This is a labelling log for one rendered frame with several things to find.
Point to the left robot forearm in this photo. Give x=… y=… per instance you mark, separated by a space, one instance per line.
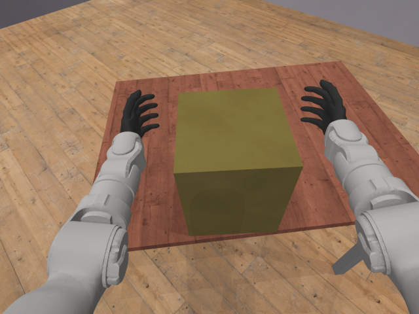
x=115 y=187

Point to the robot left hand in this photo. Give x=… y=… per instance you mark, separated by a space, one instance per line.
x=132 y=120

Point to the carton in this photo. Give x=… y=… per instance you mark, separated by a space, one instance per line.
x=236 y=163

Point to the robot right hand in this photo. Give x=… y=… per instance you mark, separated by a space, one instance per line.
x=331 y=104

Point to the left robot upper arm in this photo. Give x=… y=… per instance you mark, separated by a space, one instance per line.
x=86 y=259

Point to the table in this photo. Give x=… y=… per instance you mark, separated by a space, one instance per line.
x=318 y=200

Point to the right robot forearm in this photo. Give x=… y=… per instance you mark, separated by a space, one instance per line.
x=362 y=174

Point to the right robot upper arm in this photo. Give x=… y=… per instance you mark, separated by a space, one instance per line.
x=388 y=241

